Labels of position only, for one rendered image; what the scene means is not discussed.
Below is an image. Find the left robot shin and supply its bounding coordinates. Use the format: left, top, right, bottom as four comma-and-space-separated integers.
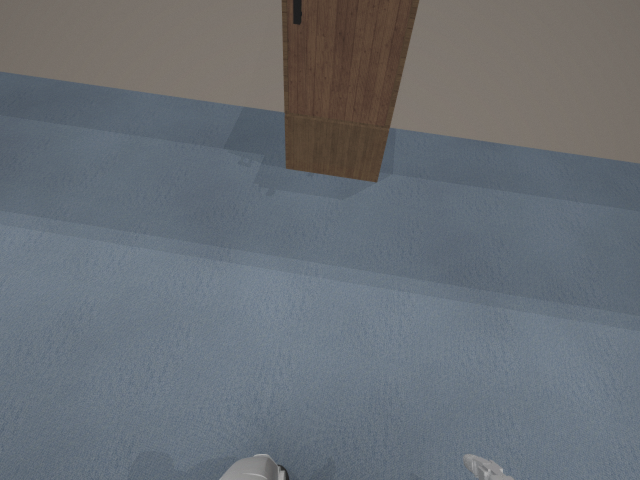
253, 454, 278, 466

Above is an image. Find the cupboard door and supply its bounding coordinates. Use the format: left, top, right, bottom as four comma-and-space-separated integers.
287, 0, 412, 126

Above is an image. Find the left robot thigh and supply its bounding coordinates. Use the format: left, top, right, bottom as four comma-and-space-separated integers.
219, 457, 286, 480

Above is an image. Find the right robot hand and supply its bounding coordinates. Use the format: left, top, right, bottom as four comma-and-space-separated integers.
463, 454, 514, 480

